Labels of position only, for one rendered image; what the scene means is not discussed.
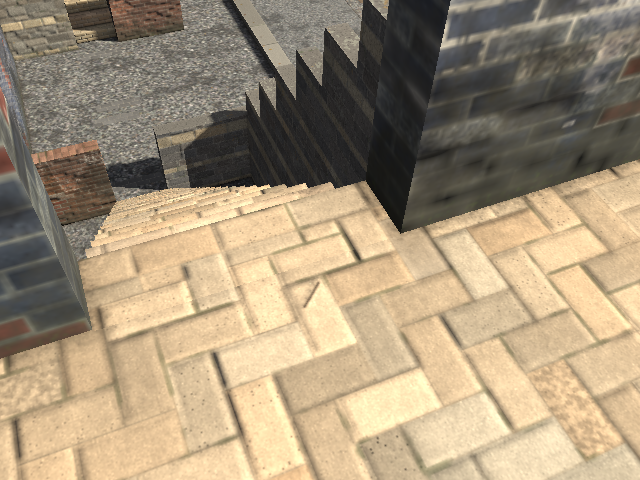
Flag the stairs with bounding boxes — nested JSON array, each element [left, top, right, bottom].
[[85, 182, 335, 258], [64, 0, 117, 44]]

